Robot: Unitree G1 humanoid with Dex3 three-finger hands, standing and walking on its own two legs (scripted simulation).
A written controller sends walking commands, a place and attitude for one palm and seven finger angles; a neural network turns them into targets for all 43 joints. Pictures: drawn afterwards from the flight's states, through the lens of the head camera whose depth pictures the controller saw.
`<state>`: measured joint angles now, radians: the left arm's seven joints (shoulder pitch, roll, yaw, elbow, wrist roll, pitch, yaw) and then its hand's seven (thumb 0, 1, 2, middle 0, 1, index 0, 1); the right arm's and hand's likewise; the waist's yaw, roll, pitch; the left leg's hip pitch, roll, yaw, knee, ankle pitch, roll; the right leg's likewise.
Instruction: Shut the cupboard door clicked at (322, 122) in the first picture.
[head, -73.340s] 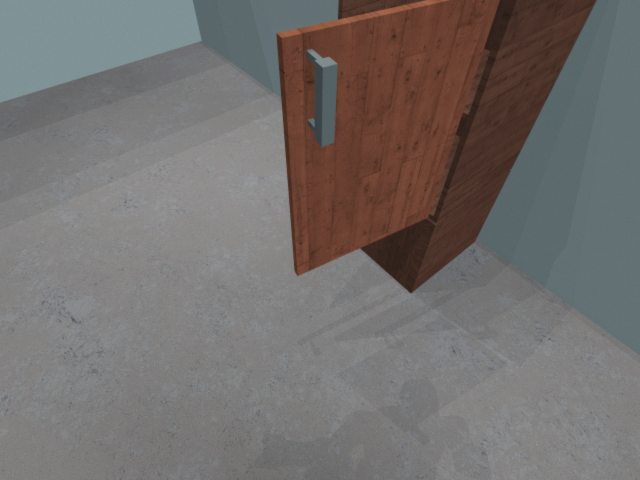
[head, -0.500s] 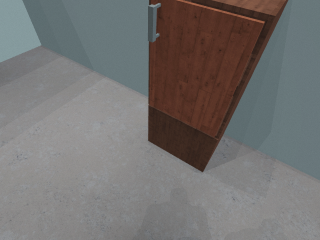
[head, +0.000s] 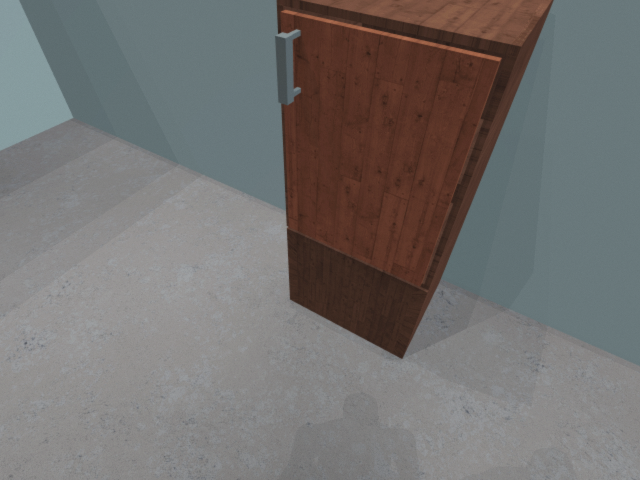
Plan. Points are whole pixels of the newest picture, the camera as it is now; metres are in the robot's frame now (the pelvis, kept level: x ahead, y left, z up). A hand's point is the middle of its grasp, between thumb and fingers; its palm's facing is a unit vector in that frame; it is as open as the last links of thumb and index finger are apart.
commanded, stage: let the arm hang, fingers relaxed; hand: left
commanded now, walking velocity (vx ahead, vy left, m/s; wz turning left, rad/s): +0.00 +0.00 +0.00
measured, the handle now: (290, 67) +0.85 +0.10 +0.15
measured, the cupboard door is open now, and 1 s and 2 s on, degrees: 0 0 0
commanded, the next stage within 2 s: look to check the result in 0.04 s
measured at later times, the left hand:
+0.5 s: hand out of the picture -0.02 +0.16 -0.18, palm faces +0.05 -0.98 -0.18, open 7.4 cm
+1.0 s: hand out of the picture +0.00 +0.16 -0.18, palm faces +0.04 -0.98 -0.18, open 7.4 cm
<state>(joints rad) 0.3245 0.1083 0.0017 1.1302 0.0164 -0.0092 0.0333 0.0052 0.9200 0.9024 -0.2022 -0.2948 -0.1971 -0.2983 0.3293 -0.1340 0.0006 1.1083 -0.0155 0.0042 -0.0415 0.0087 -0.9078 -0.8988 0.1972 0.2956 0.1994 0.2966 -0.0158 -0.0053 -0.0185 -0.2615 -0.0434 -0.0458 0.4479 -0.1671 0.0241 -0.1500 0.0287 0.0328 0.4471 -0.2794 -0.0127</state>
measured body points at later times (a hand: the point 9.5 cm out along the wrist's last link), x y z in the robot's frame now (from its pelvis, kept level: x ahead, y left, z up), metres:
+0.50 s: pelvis +0.02 -0.01 +0.00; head +0.02 -0.01 +0.45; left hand -0.02 +0.21 -0.16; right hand +0.01 -0.23 -0.16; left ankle +0.05 +0.10 -0.74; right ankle -0.02 -0.11 -0.74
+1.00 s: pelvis +0.02 -0.01 +0.00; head +0.03 -0.01 +0.45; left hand +0.00 +0.21 -0.16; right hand +0.02 -0.23 -0.16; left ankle +0.05 +0.10 -0.74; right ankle -0.02 -0.11 -0.74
